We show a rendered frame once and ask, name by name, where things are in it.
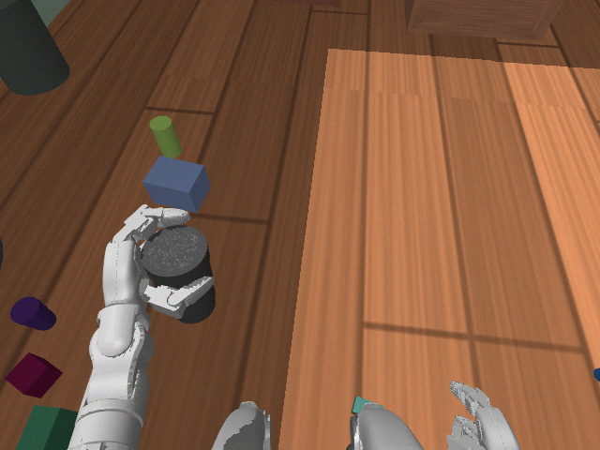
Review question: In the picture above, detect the right robot hand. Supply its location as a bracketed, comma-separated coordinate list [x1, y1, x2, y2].
[446, 381, 521, 450]

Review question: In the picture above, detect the left robot arm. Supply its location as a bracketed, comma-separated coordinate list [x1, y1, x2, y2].
[67, 303, 154, 450]

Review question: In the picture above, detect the left robot hand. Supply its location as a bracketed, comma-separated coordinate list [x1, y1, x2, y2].
[102, 204, 215, 319]

